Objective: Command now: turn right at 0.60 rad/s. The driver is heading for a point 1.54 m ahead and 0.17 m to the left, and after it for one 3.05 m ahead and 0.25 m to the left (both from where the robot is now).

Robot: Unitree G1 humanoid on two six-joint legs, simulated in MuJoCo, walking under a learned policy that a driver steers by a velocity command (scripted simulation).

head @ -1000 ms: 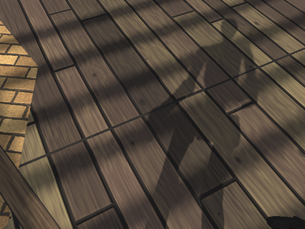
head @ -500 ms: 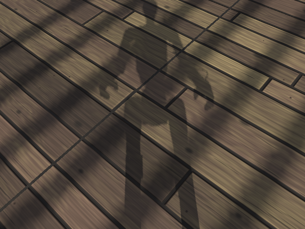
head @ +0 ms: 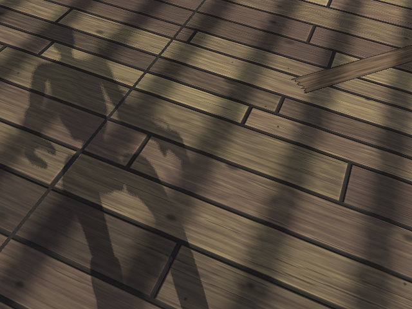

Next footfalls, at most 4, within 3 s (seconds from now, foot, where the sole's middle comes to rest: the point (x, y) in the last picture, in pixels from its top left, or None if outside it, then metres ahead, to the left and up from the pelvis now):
0.22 right None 0.01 -0.15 -0.78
0.74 left None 0.37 0.04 -0.78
1.18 right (235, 242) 0.68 -0.12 -0.78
1.66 left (140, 211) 0.80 0.22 -0.78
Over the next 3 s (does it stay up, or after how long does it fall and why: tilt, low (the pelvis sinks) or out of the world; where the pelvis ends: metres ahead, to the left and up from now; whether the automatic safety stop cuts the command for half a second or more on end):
stays up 1.40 0.14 0.01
